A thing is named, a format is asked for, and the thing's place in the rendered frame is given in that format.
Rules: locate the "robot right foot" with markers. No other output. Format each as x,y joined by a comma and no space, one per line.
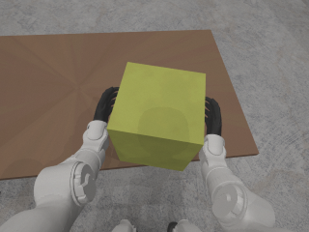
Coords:
171,226

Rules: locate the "right robot hand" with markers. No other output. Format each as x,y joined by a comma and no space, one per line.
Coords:
214,120

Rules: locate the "left robot hand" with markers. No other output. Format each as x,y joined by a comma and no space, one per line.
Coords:
104,107

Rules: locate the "carton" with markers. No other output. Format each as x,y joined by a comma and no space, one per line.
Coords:
158,118

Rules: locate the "left robot forearm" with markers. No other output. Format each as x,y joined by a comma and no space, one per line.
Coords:
92,152

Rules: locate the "right robot forearm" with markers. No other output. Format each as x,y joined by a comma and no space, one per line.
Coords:
215,171

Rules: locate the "robot right upper arm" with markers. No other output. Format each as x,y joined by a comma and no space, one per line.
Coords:
238,209

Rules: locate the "robot left upper arm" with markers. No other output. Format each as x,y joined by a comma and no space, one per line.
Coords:
61,193

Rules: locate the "table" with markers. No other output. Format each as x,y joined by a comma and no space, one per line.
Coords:
50,86

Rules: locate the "left robot shin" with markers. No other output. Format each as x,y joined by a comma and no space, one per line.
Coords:
125,221

